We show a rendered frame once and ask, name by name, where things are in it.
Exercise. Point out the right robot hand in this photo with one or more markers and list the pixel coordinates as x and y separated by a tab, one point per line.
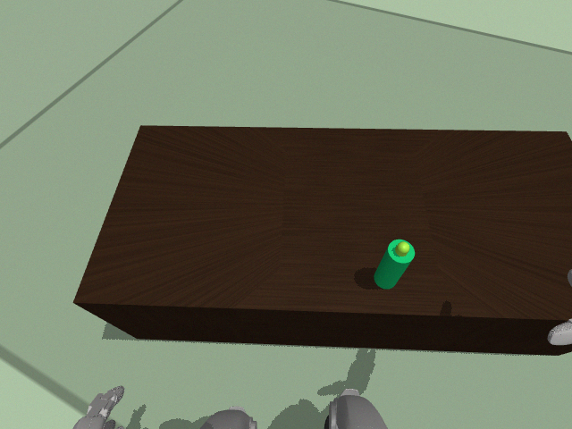
562	333

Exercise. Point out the bottle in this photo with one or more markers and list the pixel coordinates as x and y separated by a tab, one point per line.
395	261

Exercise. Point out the left robot hand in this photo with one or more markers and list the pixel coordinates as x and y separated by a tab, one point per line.
99	410

